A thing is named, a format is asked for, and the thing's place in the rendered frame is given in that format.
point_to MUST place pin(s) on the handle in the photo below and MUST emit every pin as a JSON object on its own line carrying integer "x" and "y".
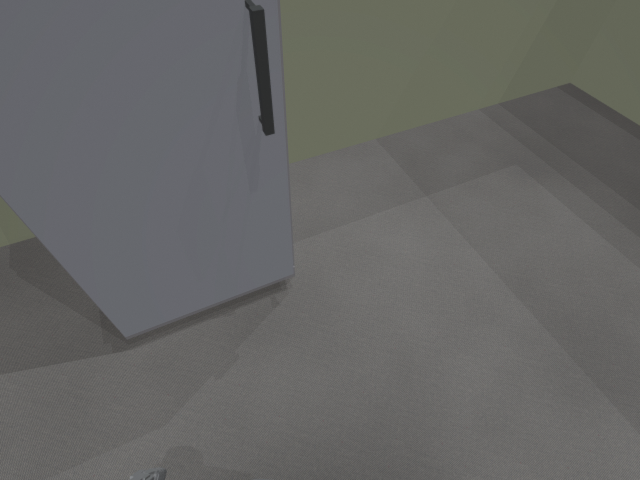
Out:
{"x": 258, "y": 29}

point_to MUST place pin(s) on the fridge door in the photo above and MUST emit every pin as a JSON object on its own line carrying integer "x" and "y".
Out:
{"x": 131, "y": 146}

